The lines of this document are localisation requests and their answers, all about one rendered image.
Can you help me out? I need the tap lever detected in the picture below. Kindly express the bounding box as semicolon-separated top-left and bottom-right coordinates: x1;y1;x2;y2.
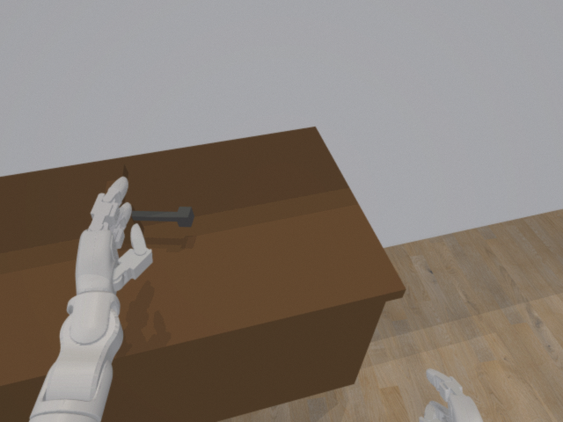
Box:
132;207;194;227

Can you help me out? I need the robot left hand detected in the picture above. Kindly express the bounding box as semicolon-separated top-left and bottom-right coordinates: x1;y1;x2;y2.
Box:
76;177;153;295

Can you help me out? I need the robot right hand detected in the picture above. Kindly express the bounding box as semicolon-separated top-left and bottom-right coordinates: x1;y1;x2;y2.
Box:
419;368;483;422

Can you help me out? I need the counter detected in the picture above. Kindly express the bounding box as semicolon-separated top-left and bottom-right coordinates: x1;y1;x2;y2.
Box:
0;127;406;422

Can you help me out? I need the robot left forearm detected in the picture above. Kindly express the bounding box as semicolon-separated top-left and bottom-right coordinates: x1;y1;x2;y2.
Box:
29;291;123;422

